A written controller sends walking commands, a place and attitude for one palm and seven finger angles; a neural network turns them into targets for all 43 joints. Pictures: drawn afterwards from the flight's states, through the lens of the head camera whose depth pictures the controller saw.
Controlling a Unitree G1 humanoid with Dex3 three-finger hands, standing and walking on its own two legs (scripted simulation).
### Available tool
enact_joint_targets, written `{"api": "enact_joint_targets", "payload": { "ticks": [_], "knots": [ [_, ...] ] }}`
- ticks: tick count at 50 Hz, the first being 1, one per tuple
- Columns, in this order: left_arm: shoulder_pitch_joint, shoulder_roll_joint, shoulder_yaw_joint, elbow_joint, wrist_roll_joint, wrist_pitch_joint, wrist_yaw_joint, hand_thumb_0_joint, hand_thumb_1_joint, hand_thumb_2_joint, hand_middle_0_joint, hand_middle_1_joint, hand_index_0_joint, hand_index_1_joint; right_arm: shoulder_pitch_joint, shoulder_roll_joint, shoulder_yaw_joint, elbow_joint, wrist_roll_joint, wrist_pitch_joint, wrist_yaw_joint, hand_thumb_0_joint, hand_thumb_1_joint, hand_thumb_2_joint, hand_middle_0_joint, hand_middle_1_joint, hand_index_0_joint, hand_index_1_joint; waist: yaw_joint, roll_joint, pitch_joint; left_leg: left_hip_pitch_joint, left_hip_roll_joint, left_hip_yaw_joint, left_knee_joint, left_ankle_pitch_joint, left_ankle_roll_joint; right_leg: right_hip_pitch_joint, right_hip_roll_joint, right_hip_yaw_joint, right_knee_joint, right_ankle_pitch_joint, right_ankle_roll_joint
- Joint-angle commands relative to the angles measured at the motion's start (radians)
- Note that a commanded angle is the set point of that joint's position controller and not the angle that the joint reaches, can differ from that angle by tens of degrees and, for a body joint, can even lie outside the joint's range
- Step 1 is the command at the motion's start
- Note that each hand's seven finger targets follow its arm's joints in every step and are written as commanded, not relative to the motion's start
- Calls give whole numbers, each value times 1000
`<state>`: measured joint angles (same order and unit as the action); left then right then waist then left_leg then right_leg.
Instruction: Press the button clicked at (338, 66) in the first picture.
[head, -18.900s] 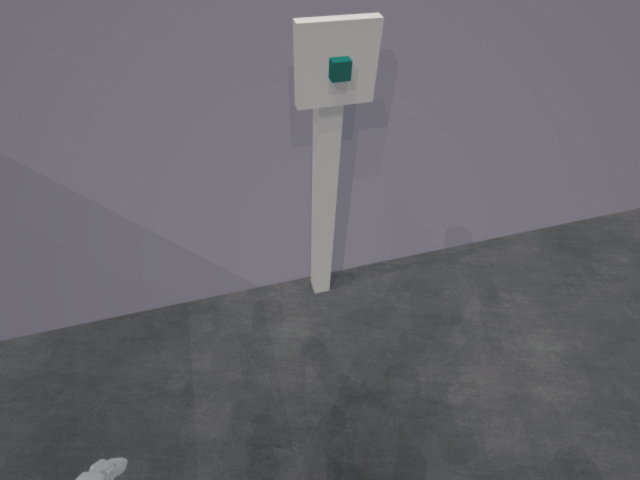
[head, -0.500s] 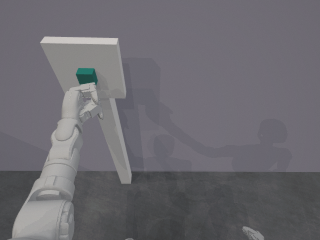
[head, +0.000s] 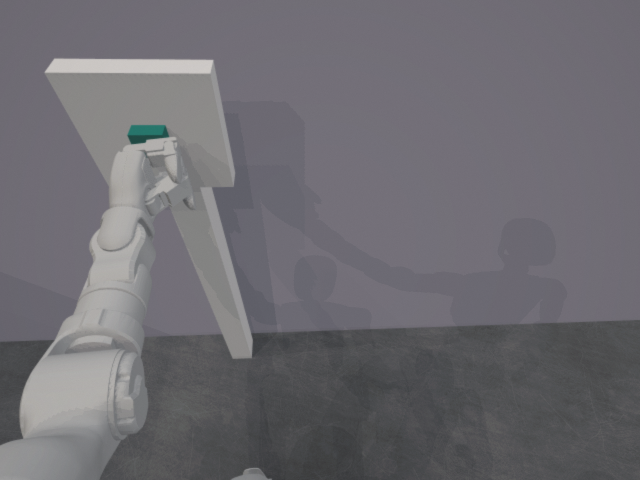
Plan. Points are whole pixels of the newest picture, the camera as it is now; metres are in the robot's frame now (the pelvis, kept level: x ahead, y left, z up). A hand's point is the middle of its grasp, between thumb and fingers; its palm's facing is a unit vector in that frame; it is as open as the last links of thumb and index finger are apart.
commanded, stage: press the button with the knuckle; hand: left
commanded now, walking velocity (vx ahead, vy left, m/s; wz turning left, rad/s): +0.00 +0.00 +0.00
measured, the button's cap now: (152, 140) +0.51 +0.20 +0.14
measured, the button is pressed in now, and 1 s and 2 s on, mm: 5 0 0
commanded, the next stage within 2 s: hold the button down briefly in 0.24 s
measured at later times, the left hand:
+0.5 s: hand (184, 177) +0.47 +0.16 +0.12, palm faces +0.02 -1.00 +0.00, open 3.6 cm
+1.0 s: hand (184, 184) +0.46 +0.16 +0.12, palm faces +0.02 -1.00 +0.01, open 3.5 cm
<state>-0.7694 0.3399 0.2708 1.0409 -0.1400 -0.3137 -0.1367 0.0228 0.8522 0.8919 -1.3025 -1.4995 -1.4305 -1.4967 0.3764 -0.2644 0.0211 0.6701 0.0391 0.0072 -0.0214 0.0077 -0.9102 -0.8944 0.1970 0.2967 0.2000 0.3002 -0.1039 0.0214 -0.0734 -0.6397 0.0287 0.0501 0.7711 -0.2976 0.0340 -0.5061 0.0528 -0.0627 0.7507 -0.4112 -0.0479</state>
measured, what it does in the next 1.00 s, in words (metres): stands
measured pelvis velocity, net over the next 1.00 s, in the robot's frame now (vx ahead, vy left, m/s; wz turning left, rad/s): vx -0.03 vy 0.02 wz -0.01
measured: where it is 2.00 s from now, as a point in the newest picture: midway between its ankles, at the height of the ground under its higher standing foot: outside the picture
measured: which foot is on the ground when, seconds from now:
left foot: down 0.00-1.00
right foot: down 0.00-1.00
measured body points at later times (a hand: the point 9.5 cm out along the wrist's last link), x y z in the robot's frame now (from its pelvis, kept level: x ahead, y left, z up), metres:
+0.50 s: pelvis -0.02 +0.00 -0.01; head +0.04 +0.02 +0.44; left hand +0.46 +0.22 +0.12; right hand -0.01 -0.27 -0.12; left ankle +0.05 +0.10 -0.71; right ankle -0.02 -0.09 -0.71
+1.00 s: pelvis -0.03 +0.02 -0.01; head +0.03 +0.03 +0.44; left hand +0.45 +0.22 +0.12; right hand -0.01 -0.25 -0.12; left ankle +0.05 +0.10 -0.71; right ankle -0.02 -0.09 -0.71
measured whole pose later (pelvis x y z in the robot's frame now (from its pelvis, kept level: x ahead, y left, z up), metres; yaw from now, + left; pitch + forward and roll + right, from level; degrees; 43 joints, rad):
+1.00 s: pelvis -0.03 +0.02 -0.01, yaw -1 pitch +11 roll -3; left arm -0.86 0.36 0.27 1.13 -0.11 -0.34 -0.09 0.04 0.86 0.87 -1.30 -1.50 -1.50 -1.50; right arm 0.42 -0.27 0.03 0.65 0.02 -0.03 0.00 0.01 -0.91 -0.89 0.20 0.30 0.20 0.30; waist -0.14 0.03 -0.09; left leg -0.75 0.02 0.05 0.84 -0.29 0.06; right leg -0.61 0.05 -0.06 0.82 -0.40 -0.03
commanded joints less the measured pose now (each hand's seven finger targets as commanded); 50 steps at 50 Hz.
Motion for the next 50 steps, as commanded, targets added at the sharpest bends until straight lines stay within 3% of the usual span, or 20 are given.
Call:
{"api": "enact_joint_targets", "payload": {
  "ticks": [1, 2, 3, 5, 9, 10, 12, 16, 26, 31, 32, 33, 36, 42, 46, 47, 50],
  "knots": [
    [-585, 214, 10, -178, -1, -59, 25, 0, 900, 900, -1300, -1500, -1300, -1500, 69, -159, -58, -78, -3, -36, -12, 0, -900, -900, 200, 300, 200, 300, -46, 31, -293, 327, -16, -86, -62, 87, 17, -111, -6, 74, -143, 190, 42],
    [-590, 222, 13, -144, 1, -56, 27, 0, 900, 900, -1300, -1500, -1300, -1500, 75, -163, -57, -72, -3, -36, -13, 0, -900, -900, 200, 300, 200, 300, -56, 5, -266, 313, -13, -92, -63, 63, 17, -128, -5, 71, -148, 161, 41],
    [-614, 232, 11, -141, 5, -57, 31, 0, 900, 900, -1300, -1500, -1300, -1500, 76, -166, -55, -71, -5, -37, -13, 0, -900, -900, 200, 300, 200, 300, -58, 29, -257, 305, -13, -95, -64, 50, 16, -142, -5, 74, -147, 145, 40],
    [-665, 225, 3, -128, 6, -61, 37, 0, 900, 900, -1300, -1500, -1300, -1500, 85, -168, -55, -65, -8, -42, -14, 0, -900, -900, 200, 300, 200, 300, -81, -10, -263, 294, -13, -100, -59, 27, 20, -150, -5, 75, -149, 124, 44],
    [-707, 283, 30, -102, 10, -62, 37, 0, 900, 900, -1300, -1500, -1300, -1500, 93, -176, -53, -59, -7, -49, -16, 0, -900, -900, 200, 300, 200, 300, -81, 27, -301, 278, -13, -98, -52, 5, 19, -145, -8, 85, -147, 102, 46],
    [-723, 281, 27, -98, 13, -68, 36, 0, 900, 900, -1300, -1500, -1300, -1500, 102, -176, -52, -54, -9, -48, -16, 0, -900, -900, 200, 300, 200, 300, -88, 11, -313, 276, -13, -104, -50, 10, 20, -142, -7, 81, -140, 106, 44],
    [-744, 270, 17, -97, 13, -70, 36, 0, 900, 900, -1300, -1500, -1300, -1500, 103, -174, -52, -55, -9, -53, -14, 0, -900, -900, 200, 300, 200, 300, -87, 50, -323, 285, -13, -106, -48, 3, 17, -159, -6, 80, -137, 95, 44],
    [-766, 289, 14, -53, 10, -61, 38, 0, 900, 900, -1300, -1500, -1300, -1500, 109, -184, -46, -51, -5, -57, -19, 0, -900, -900, 200, 300, 200, 300, -108, 13, -280, 234, -9, -106, -53, -64, 21, -176, -7, 87, -151, 41, 49],
    [-792, 342, 41, -30, 16, -60, 44, 0, 900, 900, -1300, -1500, -1300, -1500, 126, -193, -42, -55, -10, -70, -19, 0, -900, -900, 200, 300, 200, 300, -104, 45, -285, 198, -9, -114, -54, -119, 18, -185, -8, 84, -140, -8, 44],
    [-785, 350, 40, 3, 20, -50, 51, 0, 900, 900, -1300, -1500, -1300, -1500, 128, -200, -41, -60, -9, -73, -19, 0, -900, -900, 200, 300, 200, 300, -114, 23, -255, 156, -8, -113, -56, -172, 20, -204, -9, 84, -142, -58, 48],
    [-792, 321, 17, -7, 14, -46, 48, 0, 900, 900, -1300, -1500, -1300, -1500, 126, -198, -39, -61, -9, -77, -19, 0, -900, -900, 200, 300, 200, 300, -121, 31, -253, 154, -9, -111, -57, -185, 20, -210, -8, 85, -143, -68, 50],
    [-791, 349, 41, 2, 19, -47, 51, 0, 900, 900, -1300, -1500, -1300, -1500, 133, -201, -40, -59, -13, -78, -19, 0, -900, -900, 200, 300, 200, 300, -109, 31, -251, 153, -8, -121, -60, -192, 17, -211, -8, 80, -136, -70, 45],
    [-792, 326, 40, -33, 26, -56, 58, 0, 900, 900, -1300, -1500, -1300, -1500, 131, -196, -46, -69, -18, -81, -12, 0, -900, -900, 200, 300, 200, 300, -100, 63, -321, 214, -8, -131, -58, -165, 14, -222, -7, 67, -117, -42, 40],
    [-678, 267, 33, -77, 21, -68, 63, 0, 900, 900, -1300, -1500, -1300, -1500, 119, -192, -54, -91, -23, -80, -1, 0, -900, -900, 200, 300, 200, 300, -63, 72, -319, 269, -2, -143, -69, -144, 6, -238, 0, 46, -102, -20, 30],
    [-587, 252, 41, -94, 15, -69, 63, 0, 900, 900, -1300, -1500, -1300, -1500, 108, -191, -57, -105, -21, -75, 2, 0, -900, -900, 200, 300, 200, 300, -45, 22, -298, 266, 1, -136, -72, -110, 8, -215, 4, 42, -103, 2, 29],
    [-591, 224, 14, -118, 13, -66, 59, 0, 900, 900, -1300, -1500, -1300, -1500, 103, -187, -56, -111, -20, -74, 2, 0, -900, -900, 200, 300, 200, 300, -51, 16, -296, 262, -1, -131, -72, -118, 9, -209, 4, 42, -106, -2, 33],
    [-537, 227, 34, -181, 9, -74, 65, 0, 900, 900, -1300, -1500, -1300, -1500, 93, -182, -60, -124, -18, -72, 3, 0, -900, -900, 200, 300, 200, 300, -17, 46, -324, 299, -3, -128, -74, -69, 6, -176, 5, 39, -99, 29, 24]
  ]
}}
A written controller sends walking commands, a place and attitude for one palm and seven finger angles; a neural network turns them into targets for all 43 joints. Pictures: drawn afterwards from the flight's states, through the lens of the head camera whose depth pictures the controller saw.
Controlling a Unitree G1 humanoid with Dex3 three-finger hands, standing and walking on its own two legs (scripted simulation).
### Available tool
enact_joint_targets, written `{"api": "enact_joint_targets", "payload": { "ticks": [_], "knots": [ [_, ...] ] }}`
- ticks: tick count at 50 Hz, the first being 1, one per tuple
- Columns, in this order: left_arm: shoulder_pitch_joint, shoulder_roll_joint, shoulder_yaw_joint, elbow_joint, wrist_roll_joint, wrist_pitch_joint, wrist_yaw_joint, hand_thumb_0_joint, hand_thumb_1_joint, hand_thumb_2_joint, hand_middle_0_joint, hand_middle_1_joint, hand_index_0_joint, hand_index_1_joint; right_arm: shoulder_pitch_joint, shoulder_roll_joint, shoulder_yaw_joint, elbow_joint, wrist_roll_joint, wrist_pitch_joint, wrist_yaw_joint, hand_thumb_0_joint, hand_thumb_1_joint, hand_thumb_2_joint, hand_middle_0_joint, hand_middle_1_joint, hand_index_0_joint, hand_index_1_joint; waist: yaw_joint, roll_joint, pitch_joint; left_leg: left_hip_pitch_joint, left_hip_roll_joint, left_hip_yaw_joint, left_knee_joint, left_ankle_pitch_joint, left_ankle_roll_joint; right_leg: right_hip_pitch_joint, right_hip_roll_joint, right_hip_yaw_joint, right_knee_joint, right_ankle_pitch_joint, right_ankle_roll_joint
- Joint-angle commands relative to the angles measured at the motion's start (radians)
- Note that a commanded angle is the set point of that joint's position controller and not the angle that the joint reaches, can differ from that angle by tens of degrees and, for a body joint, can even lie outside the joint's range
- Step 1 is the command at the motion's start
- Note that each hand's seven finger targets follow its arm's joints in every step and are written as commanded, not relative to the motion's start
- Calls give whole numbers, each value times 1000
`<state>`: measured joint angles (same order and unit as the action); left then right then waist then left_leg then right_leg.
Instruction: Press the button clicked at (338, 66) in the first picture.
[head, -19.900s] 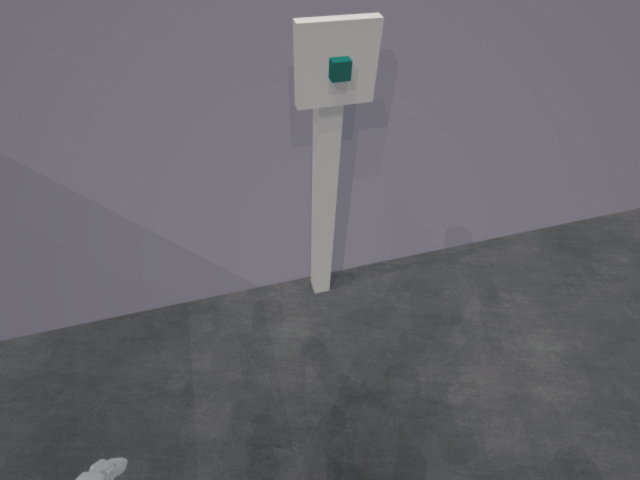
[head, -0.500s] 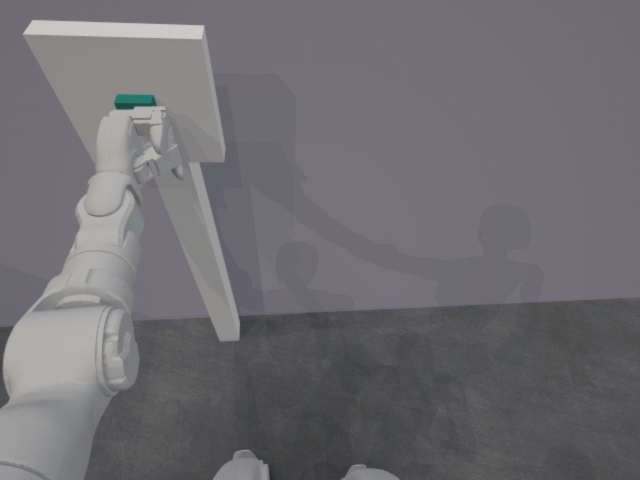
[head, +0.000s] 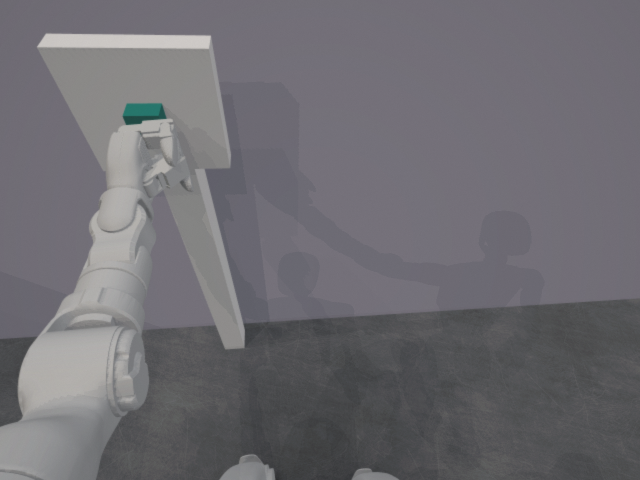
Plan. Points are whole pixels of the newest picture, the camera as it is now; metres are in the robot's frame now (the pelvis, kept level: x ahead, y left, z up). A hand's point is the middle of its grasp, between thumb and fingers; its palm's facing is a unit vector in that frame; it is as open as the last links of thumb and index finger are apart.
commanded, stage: pull the fist back off the button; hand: left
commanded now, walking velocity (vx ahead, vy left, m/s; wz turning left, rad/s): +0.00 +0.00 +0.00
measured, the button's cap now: (148, 121) +0.53 +0.19 +0.15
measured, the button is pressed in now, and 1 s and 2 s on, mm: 0 0 0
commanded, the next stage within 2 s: draw the hand back to the body in 0.64 s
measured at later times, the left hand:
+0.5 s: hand (169, 208) +0.41 +0.16 +0.12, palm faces +0.03 -1.00 +0.00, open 3.1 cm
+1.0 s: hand (151, 227) +0.37 +0.16 +0.14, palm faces +0.04 -1.00 +0.00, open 3.1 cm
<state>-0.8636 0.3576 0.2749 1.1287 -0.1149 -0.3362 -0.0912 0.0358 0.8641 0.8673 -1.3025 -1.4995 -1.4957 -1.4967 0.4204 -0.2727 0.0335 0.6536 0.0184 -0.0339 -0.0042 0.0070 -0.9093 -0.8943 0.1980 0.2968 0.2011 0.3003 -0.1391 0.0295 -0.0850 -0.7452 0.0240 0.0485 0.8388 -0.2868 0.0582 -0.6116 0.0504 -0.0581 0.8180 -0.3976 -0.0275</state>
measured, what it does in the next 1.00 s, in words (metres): stands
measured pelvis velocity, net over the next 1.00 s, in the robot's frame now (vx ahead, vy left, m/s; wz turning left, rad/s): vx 0.04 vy -0.02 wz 0.00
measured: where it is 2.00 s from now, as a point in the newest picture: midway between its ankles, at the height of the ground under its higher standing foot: outside the picture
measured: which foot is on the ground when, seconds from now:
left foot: down 0.00-1.00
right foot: down 0.00-1.00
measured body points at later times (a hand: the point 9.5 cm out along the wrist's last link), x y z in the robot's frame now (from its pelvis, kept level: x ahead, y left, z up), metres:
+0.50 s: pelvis +0.04 -0.01 +0.01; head +0.06 -0.01 +0.46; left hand +0.40 +0.21 +0.12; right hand +0.17 -0.26 -0.08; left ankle +0.07 +0.08 -0.70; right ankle +0.00 -0.11 -0.70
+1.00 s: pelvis +0.04 -0.02 +0.02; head +0.03 -0.04 +0.47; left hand +0.36 +0.22 +0.15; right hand +0.18 -0.26 -0.07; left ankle +0.07 +0.08 -0.70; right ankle +0.00 -0.11 -0.70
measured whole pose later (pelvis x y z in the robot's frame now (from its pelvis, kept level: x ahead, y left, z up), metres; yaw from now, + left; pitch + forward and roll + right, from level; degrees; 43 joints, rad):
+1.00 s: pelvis +0.04 -0.02 +0.02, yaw +0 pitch +3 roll +0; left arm -0.14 0.26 0.21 0.31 -0.27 -0.11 -0.18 0.02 0.90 0.90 -1.30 -1.50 -1.30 -1.50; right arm 0.29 -0.26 0.04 0.58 0.07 -0.02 -0.04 0.01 -0.91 -0.89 0.20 0.30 0.20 0.30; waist -0.02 0.05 -0.10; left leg -0.43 0.01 0.06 0.66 -0.29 0.03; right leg -0.31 0.05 -0.04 0.65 -0.40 -0.05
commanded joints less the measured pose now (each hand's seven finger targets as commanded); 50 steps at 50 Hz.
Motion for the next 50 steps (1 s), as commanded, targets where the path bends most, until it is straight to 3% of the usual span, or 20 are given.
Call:
{"api": "enact_joint_targets", "payload": {
  "ticks": [1, 3, 5, 8, 10, 11, 13, 18, 20, 23, 25, 31, 34, 35, 37, 39, 41, 42, 46, 50],
  "knots": [
    [-392, 191, 21, -259, -14, -46, 18, 0, 900, 900, -1300, -1500, -1300, -1500, 41, -170, -74, -112, 7, -29, -14, 0, -900, -900, 200, 300, 200, 300, 24, 34, -305, 416, 4, -126, -147, -69, -20, -77, 9, 30, -166, 23, 4],
    [-368, 143, -10, -303, -24, -40, 15, 0, 900, 900, -1300, -1500, -1300, -1500, 28, -165, -74, -121, 7, -29, -12, 0, -900, -900, 200, 300, 200, 300, 26, 38, -295, 438, 6, -127, -150, -57, -21, -83, 12, 25, -168, 35, 4],
    [-301, 174, 26, -318, -34, -34, 15, 0, 900, 900, -1300, -1500, -1300, -1500, 27, -168, -73, -127, 9, -27, -12, 0, -900, -900, 200, 300, 200, 300, 43, -7, -284, 421, 3, -119, -149, -19, -18, -39, 14, 26, -173, 61, 1],
    [-207, 143, 9, -426, -41, -26, 7, 0, 900, 900, -1300, -1500, -1300, -1500, 4, -157, -77, -151, 15, -24, -11, 0, -900, -900, 200, 300, 200, 300, 66, 10, -337, 471, 0, -98, -137, 103, -18, 14, 15, 29, -168, 166, 1],
    [-152, 124, 0, -481, -51, -23, 3, 0, 900, 900, -1300, -1500, -1300, -1500, -6, -151, -77, -158, 17, -23, -8, 0, -900, -900, 200, 300, 200, 300, 71, -7, -323, 471, -2, -91, -130, 138, -15, 38, 17, 31, -171, 208, 2],
    [-147, 114, -14, -527, -51, -24, -1, 0, 900, 900, -1300, -1500, -1300, -1500, -19, -149, -79, -159, 21, -23, -8, 0, -900, -900, 200, 300, 200, 300, 66, 13, -329, 492, -1, -85, -130, 161, -16, 37, 15, 32, -170, 235, 5],
    [-59, 103, -16, -613, -63, -20, -9, 0, 900, 900, -1300, -1500, -1300, -1500, -35, -143, -80, -172, 24, -25, -6, 0, -900, -900, 200, 300, 200, 300, 86, 23, -338, 512, -3, -80, -130, 215, -17, 74, 16, 34, -168, 292, 3],
    [66, 56, -59, -791, -84, 8, -22, 0, 900, 900, -1300, -1500, -1300, -1500, -81, -132, -79, -183, 32, -32, -10, 0, -900, -900, 200, 300, 200, 300, 91, 39, -323, 563, -3, -83, -134, 293, -18, 100, 12, 29, -171, 367, 6],
    [114, 8, -101, -868, -93, 27, -28, 0, 900, 900, -1300, -1500, -1300, -1500, -104, -125, -78, -195, 35, -39, -10, 0, -900, -900, 200, 300, 200, 300, 87, 48, -313, 580, -5, -79, -132, 322, -15, 113, 9, 29, -177, 394, 7],
    [224, 22, -78, -869, -107, 75, -32, 0, 900, 900, -1300, -1500, -1300, -1500, -127, -127, -74, -195, 37, -35, -17, 0, -900, -900, 200, 300, 200, 300, 99, -28, -257, 536, -8, -77, -153, 280, -13, 135, 4, 29, -196, 395, 13],
    [230, 4, -104, -893, -108, 98, -32, 0, 900, 900, -1300, -1500, -1300, -1500, -145, -124, -67, -200, 38, -34, -23, 0, -900, -900, 200, 300, 200, 300, 89, -34, -216, 515, -15, -72, -159, 245, -8, 144, -2, 34, -211, 384, 15],
    [228, 29, -82, -986, -106, 101, -18, 0, 900, 900, -1300, -1500, -1300, -1500, -189, -112, -55, -204, 34, -38, -35, 0, -900, -900, 200, 300, 200, 300, 99, -9, -251, 538, -22, -70, -164, 252, -9, 176, -13, 46, -216, 404, 15],
    [161, 36, -86, -948, -104, 95, -22, 0, 900, 900, -1300, -1500, -1300, -1500, -198, -111, -49, -185, 33, -37, -45, 0, -900, -900, 200, 300, 200, 300, 78, -2, -212, 520, -25, -72, -168, 194, -12, 154, -14, 48, -229, 352, 15],
    [161, 32, -93, -928, -106, 96, -26, 0, 900, 900, -1300, -1500, -1300, -1500, -194, -112, -46, -184, 32, -37, -45, 0, -900, -900, 200, 300, 200, 300, 75, -30, -199, 505, -27, -73, -164, 172, -7, 156, -14, 55, -238, 336, 19],
    [134, 26, -106, -883, -103, 102, -36, 0, 900, 900, -1300, -1500, -1300, -1500, -203, -110, -44, -177, 35, -35, -51, 0, -900, -900, 200, 300, 200, 300, 70, -5, -194, 502, -29, -72, -170, 144, -10, 146, -20, 58, -246, 312, 18],
    [209, 34, -84, -901, -112, 109, -47, 0, 900, 900, -1300, -1500, -1300, -1500, -208, -109, -46, -192, 34, -39, -49, 0, -900, -900, 200, 300, 200, 300, 106, 25, -250, 534, -31, -74, -178, 176, -13, 183, -21, 54, -243, 335, 11],
    [298, 94, -27, -933, -123, 115, -60, 0, 900, 900, -1300, -1500, -1300, -1500, -219, -111, -44, -209, 36, -39, -47, 0, -900, -900, 200, 300, 200, 300, 140, 23, -307, 533, -32, -68, -181, 226, -11, 259, -28, 66, -238, 412, 13],
    [330, 84, -34, -977, -127, 118, -66, 0, 900, 900, -1300, -1500, -1300, -1500, -229, -107, -42, -223, 36, -41, -45, 0, -900, -900, 200, 300, 200, 300, 149, 29, -324, 542, -34, -63, -188, 252, -11, 289, -29, 62, -234, 451, 13],
    [472, 100, 10, -1005, -161, 153, -85, 0, 900, 900, -1300, -1500, -1300, -1500, -252, -104, -38, -246, 45, -44, -43, 0, -900, -900, 200, 300, 200, 300, 164, -84, -231, 470, -34, -50, -219, 216, -4, 334, -37, 74, -260, 506, 39],
    [530, 120, 43, -1074, -183, 191, -101, 0, 900, 900, -1300, -1500, -1300, -1500, -276, -109, -41, -257, 52, -46, -52, 0, -900, -900, 200, 300, 200, 300, 163, -116, -155, 462, -34, -40, -236, 161, 2, 323, -44, 97, -300, 456, 67]
  ]
}}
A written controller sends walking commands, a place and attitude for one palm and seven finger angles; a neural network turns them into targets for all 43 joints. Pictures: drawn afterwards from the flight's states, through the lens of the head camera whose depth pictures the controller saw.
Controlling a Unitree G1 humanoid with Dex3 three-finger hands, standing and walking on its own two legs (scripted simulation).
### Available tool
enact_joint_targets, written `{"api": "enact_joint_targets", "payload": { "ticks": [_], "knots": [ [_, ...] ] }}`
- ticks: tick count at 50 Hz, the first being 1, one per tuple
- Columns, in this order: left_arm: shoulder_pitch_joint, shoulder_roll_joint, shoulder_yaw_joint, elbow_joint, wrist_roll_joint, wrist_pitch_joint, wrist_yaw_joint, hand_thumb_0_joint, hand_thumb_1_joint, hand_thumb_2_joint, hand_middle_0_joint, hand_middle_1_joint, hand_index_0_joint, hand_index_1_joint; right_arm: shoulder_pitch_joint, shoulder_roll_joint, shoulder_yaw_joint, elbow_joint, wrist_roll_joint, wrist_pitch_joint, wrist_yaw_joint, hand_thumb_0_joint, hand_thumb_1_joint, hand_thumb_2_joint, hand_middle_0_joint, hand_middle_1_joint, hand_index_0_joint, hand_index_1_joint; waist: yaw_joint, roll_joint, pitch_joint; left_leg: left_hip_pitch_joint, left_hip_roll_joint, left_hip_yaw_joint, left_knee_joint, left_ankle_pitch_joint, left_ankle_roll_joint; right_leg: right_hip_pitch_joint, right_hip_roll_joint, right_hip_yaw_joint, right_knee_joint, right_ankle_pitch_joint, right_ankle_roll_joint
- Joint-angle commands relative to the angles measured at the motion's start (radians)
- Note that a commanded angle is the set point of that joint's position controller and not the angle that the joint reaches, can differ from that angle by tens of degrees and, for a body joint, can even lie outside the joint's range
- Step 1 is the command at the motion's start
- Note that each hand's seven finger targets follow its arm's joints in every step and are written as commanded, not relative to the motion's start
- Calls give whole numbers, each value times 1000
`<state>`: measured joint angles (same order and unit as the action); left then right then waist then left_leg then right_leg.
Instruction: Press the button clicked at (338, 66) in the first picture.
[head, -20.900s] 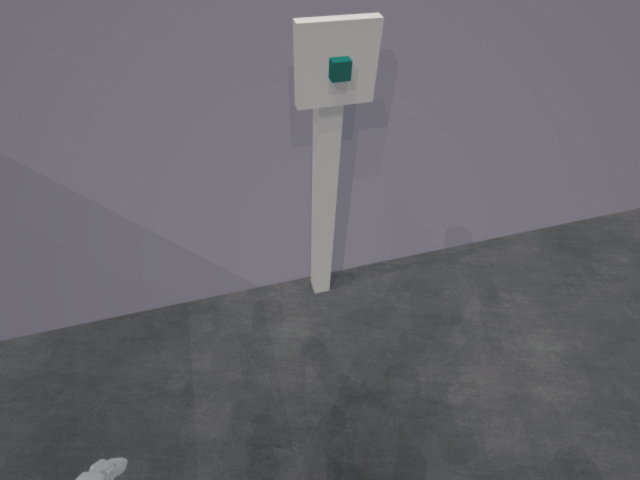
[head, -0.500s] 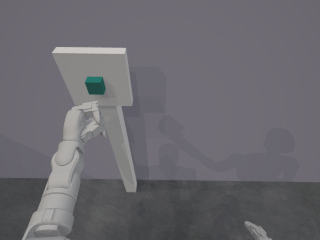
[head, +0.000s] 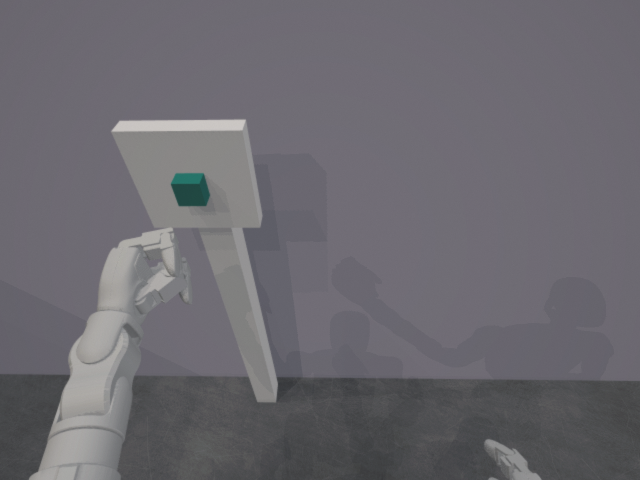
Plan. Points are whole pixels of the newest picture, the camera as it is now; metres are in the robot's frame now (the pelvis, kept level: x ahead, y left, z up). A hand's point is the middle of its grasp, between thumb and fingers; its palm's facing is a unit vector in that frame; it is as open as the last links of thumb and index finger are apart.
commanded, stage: draw the hand back to the body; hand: left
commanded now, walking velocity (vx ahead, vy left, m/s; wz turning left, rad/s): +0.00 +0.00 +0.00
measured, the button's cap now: (191, 188) +0.49 +0.21 +0.13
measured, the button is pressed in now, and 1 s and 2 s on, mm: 0 0 0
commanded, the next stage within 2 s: step back with the hand held close in 1.22 s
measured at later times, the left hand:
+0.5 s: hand (103, 337) +0.23 +0.23 +0.14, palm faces +0.27 -0.94 -0.22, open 3.1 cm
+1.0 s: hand (19, 353) +0.19 +0.26 +0.19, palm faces +0.41 -0.83 -0.38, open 3.1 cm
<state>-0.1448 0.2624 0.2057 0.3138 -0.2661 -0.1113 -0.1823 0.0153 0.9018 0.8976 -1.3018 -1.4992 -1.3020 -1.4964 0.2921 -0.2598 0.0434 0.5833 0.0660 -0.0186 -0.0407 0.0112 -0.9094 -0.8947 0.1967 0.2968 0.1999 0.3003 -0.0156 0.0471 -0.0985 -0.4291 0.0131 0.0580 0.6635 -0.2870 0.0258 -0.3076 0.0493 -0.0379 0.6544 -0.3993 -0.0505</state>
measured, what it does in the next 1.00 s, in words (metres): stands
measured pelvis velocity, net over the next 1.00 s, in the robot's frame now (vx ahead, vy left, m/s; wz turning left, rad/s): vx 0.02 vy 0.02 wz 0.00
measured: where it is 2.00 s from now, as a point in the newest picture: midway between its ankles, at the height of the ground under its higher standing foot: outside the picture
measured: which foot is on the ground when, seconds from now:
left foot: down 0.00-1.00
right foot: down 0.00-1.00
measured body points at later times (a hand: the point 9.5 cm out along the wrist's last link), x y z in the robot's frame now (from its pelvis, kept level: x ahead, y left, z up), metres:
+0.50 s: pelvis -0.01 +0.02 +0.02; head -0.03 +0.01 +0.47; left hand +0.21 +0.28 +0.15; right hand +0.19 -0.19 -0.05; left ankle +0.03 +0.11 -0.72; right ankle -0.04 -0.08 -0.72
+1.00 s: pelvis +0.02 +0.02 +0.02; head -0.01 +0.01 +0.47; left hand +0.16 +0.31 +0.21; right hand +0.21 -0.19 -0.06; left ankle +0.03 +0.11 -0.72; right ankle -0.04 -0.08 -0.72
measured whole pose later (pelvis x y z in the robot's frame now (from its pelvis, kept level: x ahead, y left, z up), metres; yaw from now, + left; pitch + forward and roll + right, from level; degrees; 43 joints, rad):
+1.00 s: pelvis +0.02 +0.02 +0.02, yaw +0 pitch -4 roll -1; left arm 0.56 0.34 0.29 -0.51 -0.08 -0.09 0.11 0.01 0.89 0.90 -1.31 -1.50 -1.31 -1.50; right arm 0.20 -0.23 0.03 0.60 0.01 -0.05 -0.05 0.01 -0.91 -0.89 0.20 0.30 0.20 0.30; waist 0.06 0.06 -0.01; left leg -0.15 -0.02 0.07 0.44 -0.22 0.05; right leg 0.00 0.02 -0.02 0.37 -0.29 -0.02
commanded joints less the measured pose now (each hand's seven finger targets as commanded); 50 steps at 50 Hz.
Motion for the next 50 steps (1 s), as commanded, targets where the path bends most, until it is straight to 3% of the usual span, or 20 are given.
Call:
{"api": "enact_joint_targets", "payload": {
  "ticks": [1, 4, 5, 8, 12, 13, 14, 15, 16, 19, 20, 24, 25, 28, 31, 35, 42, 44, 45, 50],
  "knots": [
    [-187, 210, 106, -307, -30, -31, -15, 0, 900, 900, -1300, -1500, -1300, -1500, -157, -118, -50, -190, 8, -64, -18, 0, -900, -900, 200, 300, 200, 300, 41, -81, -150, 165, -24, -46, -68, 165, 33, 15, -44, 79, -138, 451, 86],
    [-200, 188, 73, -398, -34, -18, -27, 0, 900, 900, -1300, -1500, -1300, -1500, -168, -112, -47, -190, 10, -82, -26, 0, -900, -900, 200, 300, 200, 300, 26, 2, -121, 214, -21, -52, -80, 143, 30, -29, -31, 69, -164, 351, 69],
    [-203, 184, 65, -430, -38, -19, -28, 0, 900, 900, -1300, -1500, -1300, -1500, -172, -112, -45, -190, 10, -88, -29, 0, -900, -900, 200, 300, 200, 300, 17, -9, -112, 217, -19, -57, -74, 133, 33, -33, -31, 74, -172, 330, 75],
    [-154, 181, 60, -499, -43, -11, -35, 0, 900, 900, -1300, -1500, -1300, -1500, -178, -109, -43, -188, 9, -111, -39, 0, -900, -900, 200, 300, 200, 300, 24, 22, -128, 255, -17, -70, -97, 133, 28, -35, -23, 53, -176, 290, 55],
    [-66, 183, 70, -541, -51, 27, -38, 0, 900, 900, -1300, -1500, -1300, -1500, -189, -109, -39, -189, 8, -133, -46, 0, -900, -900, 200, 300, 200, 300, 33, -11, -111, 269, -15, -81, -122, 116, 26, -28, -24, 43, -196, 255, 52],
    [-58, 276, 78, -621, 75, -14, 92, 0, 900, 900, -1300, -1500, -1300, -1500, -235, -98, -41, -178, -17, -129, -54, 0, -900, -900, 200, 300, 200, 300, 53, -23, -1, 269, -14, -77, -157, 85, 22, -71, -48, 83, -288, 205, 39],
    [40, 195, 41, -561, 90, -14, 148, 0, 900, 900, -1300, -1500, -1300, -1500, -228, -91, -34, -160, -27, -123, -56, 0, -900, -900, 200, 300, 200, 300, 39, -55, 36, 267, -10, -79, -173, 60, 22, -56, -55, 75, -300, 159, 40],
    [93, 193, 42, -561, 96, -11, 171, 0, 900, 900, -1300, -1500, -1300, -1500, -235, -94, -39, -161, -27, -119, -55, 0, -900, -900, 200, 300, 200, 300, 47, -120, 60, 255, -4, -81, -179, 50, 24, -63, -52, 74, -321, 128, 45],
    [131, 165, 16, -582, 114, -11, 190, 0, 900, 900, -1300, -1500, -1300, -1500, -227, -89, -34, -158, -27, -108, -54, 0, -900, -900, 200, 300, 200, 300, 44, -79, 42, 279, -1, -79, -197, 55, 23, -26, -56, 70, -312, 128, 39],
    [164, 183, 30, -673, 142, -18, 236, 0, 900, 900, -1300, -1500, -1300, -1500, -232, -82, -30, -157, -34, -90, -51, 0, -900, -900, 200, 300, 200, 300, 47, 5, 2, 347, 3, -76, -237, 90, 18, 38, -51, 59, -322, 176, 32],
    [178, 199, 41, -679, 147, -20, 245, 0, 900, 900, -1300, -1500, -1300, -1500, -234, -88, -31, -150, -39, -88, -51, 0, -900, -900, 200, 300, 200, 300, 49, -16, 2, 349, 6, -76, -246, 92, 19, 51, -46, 60, -337, 175, 33],
    [172, 205, 47, -797, 173, -32, 282, 0, 900, 900, -1300, -1500, -1300, -1500, -245, -78, -25, -149, -48, -87, -50, 0, -900, -900, 200, 300, 200, 300, 48, 63, -14, 413, 11, -89, -289, 115, 10, 92, -42, 48, -353, 197, 21],
    [185, 211, 48, -809, 178, -32, 286, 0, 900, 900, -1300, -1500, -1300, -1500, -251, -82, -27, -144, -52, -90, -50, 0, -900, -900, 200, 300, 200, 300, 47, 30, -3, 419, 13, -87, -292, 113, 13, 88, -38, 51, -371, 192, 24],
    [247, 180, 32, -865, 185, -36, 298, 0, 900, 900, -1300, -1500, -1300, -1500, -250, -77, -27, -143, -55, -95, -44, 0, -900, -900, 200, 300, 200, 300, 49, 57, -1, 444, 19, -105, -316, 136, 5, 116, -36, 40, -354, 215, 17],
    [365, 167, 43, -860, 185, -28, 299, 0, 900, 900, -1300, -1500, -1300, -1500, -249, -79, -30, -142, -59, -91, -36, 0, -900, -900, 200, 300, 200, 300, 58, 11, 27, 426, 21, -105, -327, 165, 6, 141, -36, 38, -357, 237, 18],
    [491, 194, 103, -873, 187, -25, 295, 0, 900, 900, -1300, -1500, -1300, -1500, -248, -83, -41, -139, -63, -81, -23, 0, -900, -900, 200, 300, 200, 300, 74, -43, 36, 417, 22, -93, -318, 229, 5, 159, -31, 36, -367, 283, 21],
    [563, 233, 167, -1007, 187, -39, 297, 0, 900, 900, -1300, -1500, -1300, -1500, -241, -72, -46, -154, -60, -78, -17, 0, -900, -900, 200, 300, 200, 300, 79, 16, 32, 409, 23, -90, -295, 285, -4, 169, -38, 32, -350, 321, 22],
    [589, 233, 173, -1042, 188, -41, 298, 0, 900, 900, -1300, -1500, -1300, -1500, -233, -73, -47, -155, -59, -83, -15, 0, -900, -900, 200, 300, 200, 300, 79, 59, 16, 422, 27, -94, -285, 323, -9, 166, -38, 33, -342, 334, 22],
    [616, 244, 189, -1036, 188, -40, 299, 0, 900, 900, -1300, -1500, -1300, -1500, -238, -74, -47, -154, -61, -90, -16, 0, -900, -900, 200, 300, 200, 300, 83, 29, 43, 414, 28, -91, -284, 307, -7, 150, -32, 35, -356, 328, 22],
    [632, 207, 165, -1029, 191, -39, 301, 0, 900, 900, -1300, -1500, -1300, -1500, -225, -79, -54, -147, -60, -100, -16, 0, -900, -900, 200, 300, 200, 300, 72, 19, 71, 407, 27, -86, -280, 300, -5, 132, -34, 34, -356, 324, 25]
  ]
}}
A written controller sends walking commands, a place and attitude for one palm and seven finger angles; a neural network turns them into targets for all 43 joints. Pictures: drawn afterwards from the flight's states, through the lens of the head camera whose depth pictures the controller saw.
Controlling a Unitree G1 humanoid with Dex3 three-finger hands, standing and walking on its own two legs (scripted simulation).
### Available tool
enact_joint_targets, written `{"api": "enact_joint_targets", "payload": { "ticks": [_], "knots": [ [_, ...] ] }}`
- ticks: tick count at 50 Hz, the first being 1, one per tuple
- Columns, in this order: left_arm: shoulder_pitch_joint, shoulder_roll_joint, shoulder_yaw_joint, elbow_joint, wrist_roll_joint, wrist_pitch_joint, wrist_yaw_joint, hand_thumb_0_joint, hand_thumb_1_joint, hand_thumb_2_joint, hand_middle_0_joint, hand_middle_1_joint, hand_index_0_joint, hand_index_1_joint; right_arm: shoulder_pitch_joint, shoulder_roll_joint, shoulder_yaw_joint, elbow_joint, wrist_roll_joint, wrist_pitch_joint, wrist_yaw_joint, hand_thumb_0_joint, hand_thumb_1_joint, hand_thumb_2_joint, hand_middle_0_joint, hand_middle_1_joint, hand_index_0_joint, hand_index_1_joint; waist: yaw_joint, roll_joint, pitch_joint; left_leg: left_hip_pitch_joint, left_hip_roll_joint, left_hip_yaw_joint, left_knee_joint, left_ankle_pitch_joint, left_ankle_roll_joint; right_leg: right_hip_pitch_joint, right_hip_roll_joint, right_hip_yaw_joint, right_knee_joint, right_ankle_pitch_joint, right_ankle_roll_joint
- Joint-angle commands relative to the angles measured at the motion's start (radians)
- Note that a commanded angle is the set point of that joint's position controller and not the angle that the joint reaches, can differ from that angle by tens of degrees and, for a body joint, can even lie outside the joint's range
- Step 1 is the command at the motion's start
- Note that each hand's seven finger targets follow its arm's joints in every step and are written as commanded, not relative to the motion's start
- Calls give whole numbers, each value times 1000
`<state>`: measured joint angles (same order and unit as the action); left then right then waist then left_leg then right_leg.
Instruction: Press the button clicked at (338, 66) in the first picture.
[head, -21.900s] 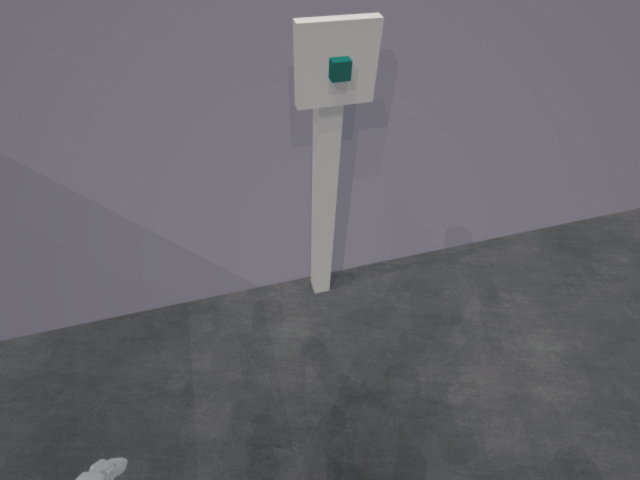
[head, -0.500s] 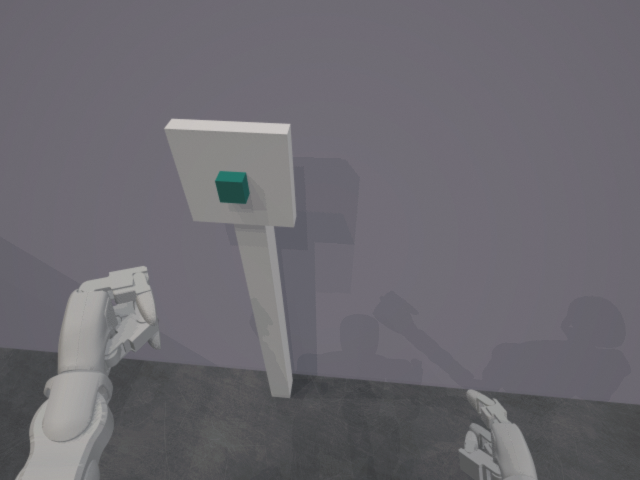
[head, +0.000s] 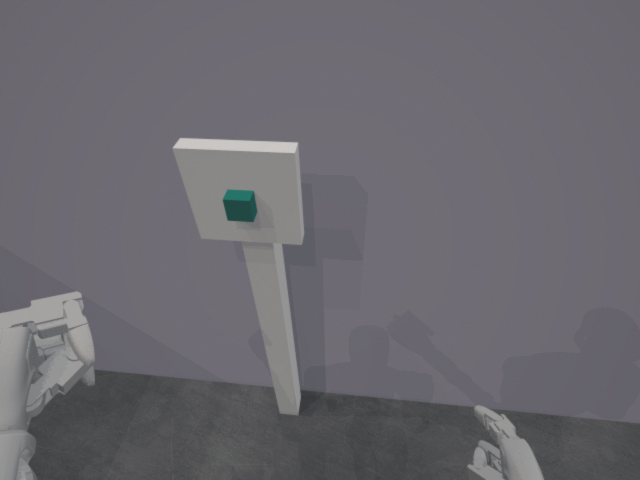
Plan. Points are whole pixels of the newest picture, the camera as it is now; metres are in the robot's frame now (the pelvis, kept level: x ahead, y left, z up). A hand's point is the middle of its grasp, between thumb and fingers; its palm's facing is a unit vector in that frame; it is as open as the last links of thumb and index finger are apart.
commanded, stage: draw the hand back to the body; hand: left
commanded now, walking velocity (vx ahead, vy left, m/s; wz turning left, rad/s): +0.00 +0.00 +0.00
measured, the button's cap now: (241, 204) +0.47 +0.19 +0.11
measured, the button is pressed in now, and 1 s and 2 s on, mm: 0 0 0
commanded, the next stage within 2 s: step back with the hand held close in 0.22 s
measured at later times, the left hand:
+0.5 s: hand (102, 350) +0.18 +0.23 +0.16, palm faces +0.39 -0.81 -0.44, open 3.1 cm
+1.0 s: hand (19, 435) +0.10 +0.26 +0.15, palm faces +0.35 -0.81 -0.47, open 3.1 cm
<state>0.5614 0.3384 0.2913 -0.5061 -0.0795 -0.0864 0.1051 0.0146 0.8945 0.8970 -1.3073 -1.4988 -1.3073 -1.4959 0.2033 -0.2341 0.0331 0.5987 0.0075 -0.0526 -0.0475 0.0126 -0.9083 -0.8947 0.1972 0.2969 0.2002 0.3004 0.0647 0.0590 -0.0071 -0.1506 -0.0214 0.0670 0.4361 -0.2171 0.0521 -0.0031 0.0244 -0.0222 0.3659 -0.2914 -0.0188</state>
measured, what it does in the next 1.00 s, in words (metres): shifts its weight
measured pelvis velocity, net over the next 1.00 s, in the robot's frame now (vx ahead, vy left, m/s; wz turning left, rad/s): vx -0.08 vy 0.02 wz -0.01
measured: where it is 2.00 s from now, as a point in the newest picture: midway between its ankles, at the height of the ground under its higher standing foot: outside the picture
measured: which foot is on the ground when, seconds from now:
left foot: down 0.00-1.00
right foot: down 0.00-1.00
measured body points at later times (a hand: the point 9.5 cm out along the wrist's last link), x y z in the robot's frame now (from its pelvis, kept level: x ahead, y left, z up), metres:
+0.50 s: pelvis -0.01 -0.02 +0.00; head -0.02 -0.04 +0.45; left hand +0.15 +0.27 +0.19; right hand +0.18 -0.24 -0.09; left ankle +0.02 +0.08 -0.74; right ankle -0.05 -0.11 -0.74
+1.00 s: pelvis -0.08 +0.02 -0.01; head -0.08 +0.03 +0.44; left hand +0.08 +0.31 +0.18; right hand +0.09 -0.22 -0.08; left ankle +0.02 +0.08 -0.74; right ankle -0.06 -0.11 -0.74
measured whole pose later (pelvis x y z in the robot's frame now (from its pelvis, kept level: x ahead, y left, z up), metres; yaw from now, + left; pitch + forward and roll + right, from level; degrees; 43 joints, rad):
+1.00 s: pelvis -0.08 +0.02 -0.01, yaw +0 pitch -1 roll -3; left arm 0.63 0.40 0.37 -0.56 -0.04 -0.19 0.13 0.01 0.89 0.90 -1.31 -1.50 -1.31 -1.50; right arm 0.21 -0.23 0.01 0.50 0.01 0.01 -0.07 0.01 -0.91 -0.89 0.20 0.30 0.20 0.30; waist 0.00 0.04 0.01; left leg -0.40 -0.01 0.08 0.53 -0.14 0.09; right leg -0.28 0.04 0.00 0.54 -0.28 0.01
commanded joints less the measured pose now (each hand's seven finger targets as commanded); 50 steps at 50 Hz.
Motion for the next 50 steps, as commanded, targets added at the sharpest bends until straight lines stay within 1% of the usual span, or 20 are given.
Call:
{"api": "enact_joint_targets", "payload": {
  "ticks": [1, 3, 7, 11, 14, 15, 17, 18, 19, 20, 21, 23, 28, 30, 34, 41, 46, 47, 49, 50],
  "knots": [
    [-80, 125, 75, -189, 2, -60, 15, 0, 900, 900, -1300, -1500, -1300, -1500, -130, -106, -44, -160, -3, -63, -11, 0, -900, -900, 200, 300, 200, 300, -12, -9, -14, 122, 61, -100, -60, 216, -31, -170, -13, 17, -62, 205, -6],
    [-80, 126, 81, -169, 2, -61, 18, 0, 900, 900, -1300, -1500, -1300, -1500, -130, -104, -47, -160, -4, -59, -16, 0, -900, -900, 200, 300, 200, 300, -9, -49, -9, 121, 58, -95, -62, 189, -24, -175, -13, 17, -68, 193, -4],
    [-94, 142, 91, -186, 1, -65, 19, 0, 900, 900, -1300, -1500, -1300, -1500, -142, -99, -47, -164, -4, -54, -24, 0, -900, -900, 200, 300, 200, 300, -1, -43, -31, 124, 49, -81, -51, 186, -17, -160, -21, 30, -76, 213, -3],
    [-113, 150, 89, -220, 3, -72, 23, 0, 900, 900, -1300, -1500, -1300, -1500, -146, -95, -39, -161, -4, -65, -27, 0, -900, -900, 200, 300, 200, 300, -2, 35, -35, 129, 46, -83, -51, 174, -22, -158, -24, 33, -83, 198, -6],
    [-96, 151, 94, -216, 1, -71, 25, 0, 900, 900, -1300, -1500, -1300, -1500, -147, -93, -38, -159, -5, -70, -26, 0, -900, -900, 200, 300, 200, 300, 2, 28, -32, 128, 44, -83, -47, 188, -23, -156, -21, 34, -84, 214, -6],
    [-87, 161, 104, -208, 1, -71, 25, 0, 900, 900, -1300, -1500, -1300, -1500, -151, -95, -40, -158, -5, -73, -26, 0, -900, -900, 200, 300, 200, 300, 5, -2, -16, 122, 45, -81, -47, 178, -22, -166, -18, 37, -100, 206, -5],
    [-114, 141, 88, -137, -1, -64, 23, 0, 900, 900, -1300, -1500, -1300, -1500, -148, -93, -40, -147, -5, -62, -31, 0, -900, -900, 200, 300, 200, 300, -7, -16, 19, 116, 44, -74, -56, 144, -19, -185, -21, 39, -107, 173, -3],
    [-212, 276, 224, -226, 7, -100, 26, 0, 900, 900, -1300, -1500, -1300, -1500, -133, -121, -52, -190, 4, -35, -23, 0, -900, -900, 200, 300, 200, 300, -33, -22, 70, 62, 60, -93, -4, 87, 7, -292, -74, 148, -164, 205, 19],
    [-116, 198, 163, -139, 7, -103, 16, 0, 900, 900, -1300, -1500, -1300, -1500, -134, -109, -49, -169, -2, -18, -22, 0, -900, -900, 200, 300, 200, 300, -42, -65, 58, 54, 55, -105, 17, 78, 8, -295, -97, 147, -163, 209, 16],
    [-107, 210, 170, -147, 11, -108, 14, 0, 900, 900, -1300, -1500, -1300, -1500, -147, -111, -54, -176, -4, -11, -21, 0, -900, -900, 200, 300, 200, 300, -34, -68, 58, 64, 55, -95, 23, 87, 9, -312, -104, 158, -170, 248, 29],
    [-69, 164, 128, -111, 14, -106, 9, 0, 900, 900, -1300, -1500, -1300, -1500, -133, -109, -53, -178, -2, 3, -17, 0, -900, -900, 200, 300, 200, 300, -44, -74, 48, 47, 59, -97, 26, 110, 6, -296, -109, 141, -149, 262, 30],
    [-22, 149, 116, -112, 15, -108, 6, 0, 900, 900, -1300, -1500, -1300, -1500, -125, -113, -61, -191, 3, 18, -13, 0, -900, -900, 200, 300, 200, 300, -43, -71, -19, 64, 74, -82, 27, 188, 6, -267, -108, 122, -105, 352, 49],
    [28, 202, 157, -219, 13, -115, 16, 0, 900, 900, -1300, -1500, -1300, -1500, -124, -114, -74, -231, 14, 54, -17, 0, -900, -900, 200, 300, 200, 300, -42, -86, -166, 98, 99, -66, 45, 409, 13, -192, -97, 80, 8, 568, 78],
    [33, 250, 202, -270, 11, -122, 24, 0, 900, 900, -1300, -1500, -1300, -1500, -133, -115, -78, -240, 14, 61, -23, 0, -900, -900, 200, 300, 200, 300, -40, -69, -192, 101, 102, -66, 49, 439, 13, -193, -92, 80, 30, 579, 73],
    [90, 252, 219, -293, 6, -131, 36, 0, 900, 900, -1300, -1500, -1300, -1500, -118, -109, -79, -258, 18, 68, -24, 0, -900, -900, 200, 300, 200, 300, -43, -13, -196, 42, 118, -91, 42, 449, 11, -185, -79, 86, 71, 502, 53],
    [125, 215, 197, -252, 5, -145, 41, 0, 900, 900, -1300, -1500, -1300, -1500, -101, -122, -83, -248, 13, 54, -22, 0, -900, -900, 200, 300, 200, 300, -56, 24, -120, -100, 150, -147, -25, 221, 11, -217, -56, 95, 76, 244, 29],
    [70, 201, 188, -252, 27, -166, 46, 0, 900, 900, -1300, -1500, -1300, -1500, -99, -133, -79, -249, 7, 19, -31, 0, -900, -900, 200, 300, 200, 300, -63, 45, -18, -370, 185, -231, -166, -312, 38, -158, -25, 95, 122, -28, 14],
    [59, 201, 194, -259, 36, -170, 49, 0, 900, 900, -1300, -1500, -1300, -1500, -100, -138, -81, -251, 2, 12, -32, 0, -900, -900, 200, 300, 200, 300, -59, 75, -10, -434, 198, -249, -203, -404, 43, -125, -10, 85, 153, -73, 12],
    [29, 192, 197, -271, 50, -176, 50, 0, 900, 900, -1300, -1500, -1300, -1500, -102, -139, -84, -248, -1, -1, -36, 0, -900, -900, 200, 300, 200, 300, -54, 117, -11, -550, 224, -273, -266, -529, 50, -37, 22, 46, 248, -82, 11],
    [7, 222, 221, -291, 54, -180, 52, 0, 900, 900, -1300, -1500, -1300, -1500, -110, -141, -87, -250, -3, -6, -41, 0, -900, -900, 200, 300, 200, 300, -48, 128, -20, -579, 233, -276, -270, -541, 56, -8, 31, 44, 279, -64, 13]
  ]
}}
